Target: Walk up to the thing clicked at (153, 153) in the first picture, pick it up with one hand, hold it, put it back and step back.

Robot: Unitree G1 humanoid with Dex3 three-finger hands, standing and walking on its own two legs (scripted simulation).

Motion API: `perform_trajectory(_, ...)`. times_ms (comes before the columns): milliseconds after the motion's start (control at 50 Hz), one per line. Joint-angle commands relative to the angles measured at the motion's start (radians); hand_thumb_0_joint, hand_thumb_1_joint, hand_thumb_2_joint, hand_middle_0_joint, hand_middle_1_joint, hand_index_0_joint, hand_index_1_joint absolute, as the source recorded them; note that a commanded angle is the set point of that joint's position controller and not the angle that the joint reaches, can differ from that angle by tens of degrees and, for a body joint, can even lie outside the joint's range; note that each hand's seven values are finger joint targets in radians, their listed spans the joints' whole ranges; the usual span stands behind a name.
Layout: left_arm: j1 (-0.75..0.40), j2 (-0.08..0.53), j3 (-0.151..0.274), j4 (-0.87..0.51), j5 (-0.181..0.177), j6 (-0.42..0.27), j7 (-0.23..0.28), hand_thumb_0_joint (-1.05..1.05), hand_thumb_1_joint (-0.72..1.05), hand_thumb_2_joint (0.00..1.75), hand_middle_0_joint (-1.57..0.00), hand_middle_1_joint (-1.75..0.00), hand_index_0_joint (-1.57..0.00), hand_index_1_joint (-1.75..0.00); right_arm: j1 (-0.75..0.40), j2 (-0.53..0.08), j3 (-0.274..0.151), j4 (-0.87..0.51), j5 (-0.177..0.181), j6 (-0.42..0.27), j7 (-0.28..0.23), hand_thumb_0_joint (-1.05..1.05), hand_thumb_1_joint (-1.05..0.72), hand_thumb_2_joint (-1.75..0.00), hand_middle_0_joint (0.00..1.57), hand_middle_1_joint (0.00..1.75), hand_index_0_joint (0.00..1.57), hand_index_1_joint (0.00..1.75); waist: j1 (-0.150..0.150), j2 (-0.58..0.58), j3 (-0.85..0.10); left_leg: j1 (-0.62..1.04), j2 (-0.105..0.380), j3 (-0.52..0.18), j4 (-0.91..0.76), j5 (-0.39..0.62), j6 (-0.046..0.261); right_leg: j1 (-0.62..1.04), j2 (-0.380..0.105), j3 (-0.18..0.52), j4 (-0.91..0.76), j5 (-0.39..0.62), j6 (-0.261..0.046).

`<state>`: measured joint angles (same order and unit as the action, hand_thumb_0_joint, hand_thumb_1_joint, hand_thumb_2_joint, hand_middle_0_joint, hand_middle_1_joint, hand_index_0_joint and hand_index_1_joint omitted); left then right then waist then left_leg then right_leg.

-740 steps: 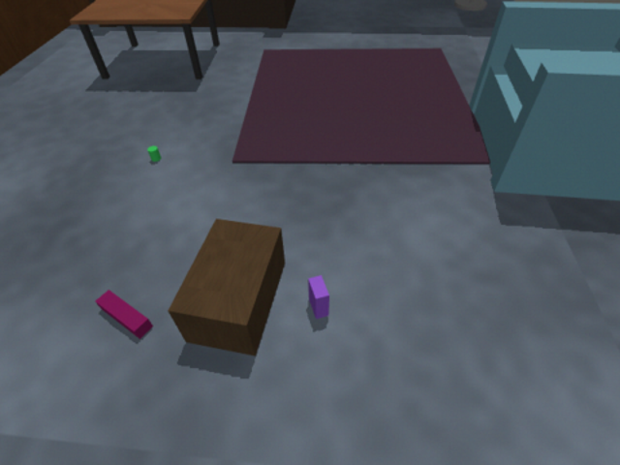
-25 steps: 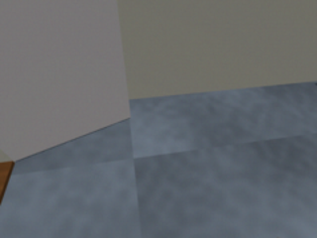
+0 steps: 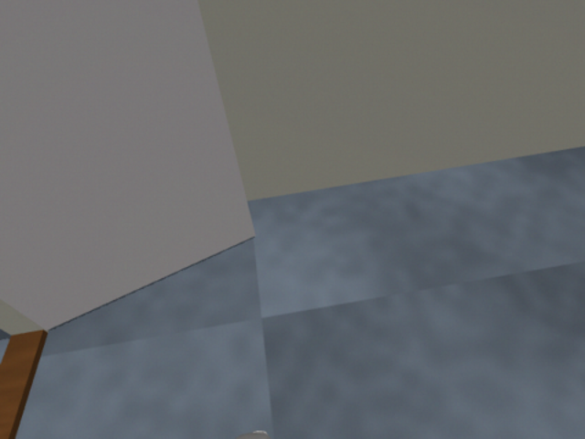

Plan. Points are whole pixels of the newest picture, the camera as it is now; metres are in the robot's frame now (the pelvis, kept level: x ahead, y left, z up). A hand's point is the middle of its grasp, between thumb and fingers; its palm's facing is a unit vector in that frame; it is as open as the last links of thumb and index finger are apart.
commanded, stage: walk up
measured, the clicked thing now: out of the picture -0.50 -1.41 -0.72
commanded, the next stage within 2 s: stand in 0.76 s
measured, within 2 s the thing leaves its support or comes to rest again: neither
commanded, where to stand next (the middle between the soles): +0.11 +0.01 m, yaw +0 degrees
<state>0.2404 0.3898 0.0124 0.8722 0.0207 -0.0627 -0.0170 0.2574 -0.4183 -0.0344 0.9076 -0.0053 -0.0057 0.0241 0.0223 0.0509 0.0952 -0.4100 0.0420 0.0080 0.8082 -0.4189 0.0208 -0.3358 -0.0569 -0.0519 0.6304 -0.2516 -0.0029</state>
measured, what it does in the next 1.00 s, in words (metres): steps on the spot: left foot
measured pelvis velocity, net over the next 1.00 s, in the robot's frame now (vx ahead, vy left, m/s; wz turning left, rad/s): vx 0.04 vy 0.01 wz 0.02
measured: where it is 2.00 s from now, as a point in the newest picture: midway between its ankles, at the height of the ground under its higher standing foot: outside the picture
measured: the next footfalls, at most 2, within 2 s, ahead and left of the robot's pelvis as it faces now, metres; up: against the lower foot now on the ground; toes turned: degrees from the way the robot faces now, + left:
left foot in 0.06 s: +0.10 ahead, +0.14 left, +0.00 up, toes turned +2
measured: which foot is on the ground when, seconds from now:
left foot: up 0.00-0.04, down 0.06-1.00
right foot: down 0.00-1.00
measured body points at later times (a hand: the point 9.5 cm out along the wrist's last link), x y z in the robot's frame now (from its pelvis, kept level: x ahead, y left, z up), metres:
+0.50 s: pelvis +0.04 +0.02 +0.01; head +0.05 +0.02 +0.46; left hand +0.10 +0.32 -0.12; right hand +0.17 -0.28 -0.11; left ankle +0.06 +0.14 -0.72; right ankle +0.05 -0.13 -0.72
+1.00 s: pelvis +0.04 +0.01 +0.02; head +0.05 +0.01 +0.47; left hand +0.11 +0.31 -0.11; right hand +0.12 -0.29 -0.11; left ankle +0.06 +0.14 -0.72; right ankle +0.05 -0.13 -0.72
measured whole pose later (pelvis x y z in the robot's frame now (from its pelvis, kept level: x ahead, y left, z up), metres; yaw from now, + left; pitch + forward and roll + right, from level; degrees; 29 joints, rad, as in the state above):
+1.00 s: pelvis +0.04 +0.01 +0.02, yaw +1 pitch -2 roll +0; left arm 0.08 0.36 0.00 1.17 0.01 -0.02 -0.01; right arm 0.08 -0.35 -0.01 1.16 -0.01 0.00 0.02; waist 0.00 0.00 0.06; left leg -0.15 0.03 0.01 0.32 -0.14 -0.02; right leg -0.13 -0.04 -0.03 0.33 -0.16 0.03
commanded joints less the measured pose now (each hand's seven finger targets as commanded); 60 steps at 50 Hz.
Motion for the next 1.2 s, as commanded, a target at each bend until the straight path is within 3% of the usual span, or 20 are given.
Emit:
perform_trajectory(0, -0.093, 0.263, 0.067, -0.053, -0.016, 0.009, 0.025, 0.00, 0.90, 0.90, -0.20, -0.30, -0.20, -0.30, 0.076, -0.158, -0.058, 0.012, -0.004, -0.020, -0.019, 0.00, -0.90, -0.90, 0.20, 0.30, 0.20, 0.30, -0.054, -0.206, -0.120, 0.215, -0.020, 0.042, -0.197, 0.181, 0.004, -0.085, -0.184, 0.159, -0.126, 0.068, -0.156)
perform_trajectory(20, -0.097, 0.228, 0.053, -0.050, -0.020, 0.016, 0.025, 0.00, 0.90, 0.90, -0.20, -0.30, -0.20, -0.30, 0.078, -0.179, -0.062, 0.022, -0.010, -0.026, -0.023, 0.00, -0.90, -0.90, 0.20, 0.30, 0.20, 0.30, -0.061, -0.156, -0.113, 0.257, -0.010, 0.007, -0.247, 0.202, 0.011, -0.138, -0.169, 0.155, -0.087, 0.029, -0.122)
perform_trajectory(40, -0.079, 0.188, 0.039, -0.045, -0.025, 0.022, 0.025, 0.00, 0.90, 0.90, -0.20, -0.30, -0.20, -0.30, 0.055, -0.220, -0.069, 0.014, -0.019, -0.032, -0.027, 0.00, -0.90, -0.90, 0.20, 0.30, 0.20, 0.30, -0.053, -0.027, -0.111, 0.246, 0.094, -0.156, -0.362, 0.180, 0.037, -0.162, -0.109, 0.106, 0.003, -0.032, -0.077)
perform_trajectory(60, -0.043, 0.165, 0.034, -0.026, -0.038, 0.031, 0.026, 0.00, 0.90, 0.90, -0.20, -0.30, -0.20, -0.30, -0.055, -0.271, -0.067, -0.017, -0.009, -0.039, -0.026, 0.00, -0.90, -0.90, 0.20, 0.30, 0.20, 0.30, -0.003, 0.104, -0.099, 0.119, 0.249, -0.400, -0.482, 0.052, 0.119, -0.108, 0.021, 0.028, 0.081, -0.180, -0.022)
perform_trajectory(80, -0.036, 0.220, 0.054, 0.021, -0.032, 0.038, 0.034, 0.00, 0.90, 0.90, -0.20, -0.30, -0.20, -0.30, -0.105, -0.283, -0.064, -0.017, 0.000, -0.036, -0.020, 0.00, -0.90, -0.90, 0.20, 0.30, 0.20, 0.30, 0.002, 0.087, -0.066, -0.005, 0.276, -0.402, -0.487, 0.000, 0.179, 0.013, 0.011, 0.049, 0.133, -0.258, -0.021)
perform_trajectory(100, -0.020, 0.216, 0.050, 0.038, -0.029, 0.035, 0.030, 0.00, 0.90, 0.90, -0.20, -0.30, -0.20, -0.30, -0.138, -0.253, -0.052, -0.016, -0.003, -0.033, -0.020, 0.00, -0.90, -0.90, 0.20, 0.30, 0.20, 0.30, 0.025, 0.046, -0.074, 0.001, 0.223, -0.312, -0.446, 0.051, 0.154, 0.058, 0.011, 0.049, 0.069, -0.218, -0.025)
perform_trajectory(120, -0.025, 0.196, 0.046, 0.061, -0.029, 0.029, 0.029, 0.00, 0.90, 0.90, -0.20, -0.30, -0.20, -0.30, -0.153, -0.219, -0.036, -0.001, 0.000, -0.030, -0.020, 0.00, -0.90, -0.90, 0.20, 0.30, 0.20, 0.30, 0.029, 0.040, -0.079, 0.005, 0.167, -0.228, -0.409, 0.108, 0.106, 0.093, 0.008, 0.052, -0.034, -0.121, -0.027)
perform_trajectory(160, -0.045, 0.221, 0.046, 0.088, -0.027, 0.015, 0.029, 0.00, 0.90, 0.90, -0.20, -0.30, -0.20, -0.30, -0.156, -0.183, -0.021, 0.022, 0.006, -0.029, -0.017, 0.00, -0.90, -0.90, 0.20, 0.30, 0.20, 0.30, 0.016, 0.065, -0.110, 0.040, 0.105, -0.150, -0.357, 0.197, 0.039, 0.143, -0.033, 0.105, -0.111, 0.041, -0.038)
perform_trajectory(200, -0.101, 0.231, 0.040, 0.094, -0.024, 0.013, 0.027, 0.00, 0.90, 0.90, -0.20, -0.30, -0.20, -0.30, -0.133, -0.180, -0.014, 0.049, 0.009, -0.027, -0.017, 0.00, -0.90, -0.90, 0.20, 0.30, 0.20, 0.30, -0.015, 0.044, -0.128, 0.091, 0.090, -0.140, -0.380, 0.165, 0.032, 0.135, -0.058, 0.126, -0.123, 0.075, -0.044)
perform_trajectory(260, -0.114, 0.209, 0.025, 0.131, -0.030, 0.014, 0.027, 0.00, 0.90, 0.90, -0.20, -0.30, -0.20, -0.30, -0.187, -0.187, -0.014, 0.070, 0.009, -0.030, -0.020, 0.00, -0.90, -0.90, 0.20, 0.30, 0.20, 0.30, 0.001, 0.035, -0.145, 0.166, 0.112, -0.144, -0.384, 0.286, 0.039, 0.139, -0.043, 0.088, -0.148, 0.123, -0.025)
perform_trajectory(360, -0.157, 0.210, 0.022, 0.172, -0.030, 0.011, 0.028, 0.00, 0.90, 0.90, -0.20, -0.30, -0.20, -0.30, -0.201, -0.174, -0.015, 0.111, 0.015, -0.025, -0.022, 0.00, -0.90, -0.90, 0.20, 0.30, 0.20, 0.30, -0.020, -0.013, -0.169, 0.246, 0.091, -0.096, -0.385, 0.388, 0.025, 0.171, -0.073, 0.101, -0.206, 0.231, -0.025)
perform_trajectory(600, -0.216, 0.186, 0.019, 0.237, -0.021, 0.018, 0.023, 0.00, 0.90, 0.90, -0.20, -0.30, -0.20, -0.30, -0.267, -0.153, -0.010, 0.180, 0.009, -0.015, -0.016, 0.00, -0.90, -0.90, 0.20, 0.30, 0.20, 0.30, -0.015, -0.052, -0.125, 0.282, 0.085, -0.087, -0.507, 0.306, 0.005, 0.188, -0.081, 0.109, -0.332, 0.136, -0.008)
perform_trajectory(720, -0.220, 0.186, 0.024, 0.242, -0.012, 0.021, 0.021, 0.00, 0.90, 0.90, -0.20, -0.30, -0.20, -0.30, -0.271, -0.156, -0.011, 0.190, 0.002, -0.013, -0.014, 0.00, -0.90, -0.90, 0.20, 0.30, 0.20, 0.30, -0.017, -0.052, -0.109, 0.264, 0.082, -0.095, -0.545, 0.202, 0.001, 0.186, -0.078, 0.106, -0.364, 0.060, -0.006)
perform_trajectory(740, -0.210, 0.191, 0.023, 0.245, -0.010, 0.024, 0.024, 0.00, 0.90, 0.90, -0.20, -0.30, -0.20, -0.30, -0.283, -0.144, -0.013, 0.176, -0.002, -0.016, -0.015, 0.00, -0.90, -0.90, 0.20, 0.30, 0.20, 0.30, -0.019, -0.090, -0.105, 0.267, 0.093, -0.106, -0.554, 0.231, -0.006, 0.176, -0.081, 0.107, -0.365, 0.037, -0.004)
perform_trajectory(820, -0.215, 0.186, 0.024, 0.234, -0.012, 0.020, 0.024, 0.00, 0.90, 0.90, -0.20, -0.30, -0.20, -0.30, -0.273, -0.149, -0.016, 0.182, -0.004, -0.024, -0.017, 0.00, -0.90, -0.90, 0.20, 0.30, 0.20, 0.30, -0.018, -0.053, -0.150, 0.293, 0.096, -0.096, -0.542, 0.344, -0.013, 0.214, -0.086, 0.105, -0.355, 0.120, -0.004)
perform_trajectory(900, -0.215, 0.188, 0.025, 0.229, -0.013, 0.022, 0.026, 0.00, 0.90, 0.90, -0.20, -0.30, -0.20, -0.30, -0.251, -0.145, -0.016, 0.188, -0.005, -0.022, -0.019, 0.00, -0.90, -0.90, 0.20, 0.30, 0.20, 0.30, -0.023, -0.048, -0.145, 0.278, 0.096, -0.091, -0.541, 0.343, -0.015, 0.224, -0.090, 0.107, -0.360, 0.125, -0.006)
perform_trajectory(980, -0.211, 0.190, 0.029, 0.231, -0.014, 0.027, 0.023, 0.00, 0.90, 0.90, -0.20, -0.30, -0.20, -0.30, -0.233, -0.146, -0.014, 0.191, -0.005, -0.022, -0.020, 0.00, -0.90, -0.90, 0.20, 0.30, 0.20, 0.30, -0.027, -0.033, -0.140, 0.258, 0.094, -0.089, -0.556, 0.275, -0.014, 0.234, -0.090, 0.111, -0.359, 0.097, -0.007)
perform_trajectory(1060, -0.203, 0.181, 0.028, 0.229, -0.013, 0.027, 0.022, 0.00, 0.90, 0.90, -0.20, -0.30, -0.20, -0.30, -0.227, -0.145, -0.013, 0.191, -0.003, -0.024, -0.023, 0.00, -0.90, -0.90, 0.20, 0.30, 0.20, 0.30, -0.025, -0.037, -0.143, 0.284, 0.097, -0.087, -0.542, 0.352, -0.015, 0.229, -0.088, 0.107, -0.358, 0.140, -0.006)
perform_trajectory(1180, -0.205, 0.184, 0.030, 0.220, -0.014, 0.031, 0.021, 0.00, 0.90, 0.90, -0.20, -0.30, -0.20, -0.30, -0.216, -0.147, -0.013, 0.190, -0.004, -0.024, -0.025, 0.00, -0.90, -0.90, 0.20, 0.30, 0.20, 0.30, -0.029, -0.047, -0.144, 0.290, 0.099, -0.083, -0.544, 0.350, -0.018, 0.229, -0.086, 0.105, -0.358, 0.134, -0.010)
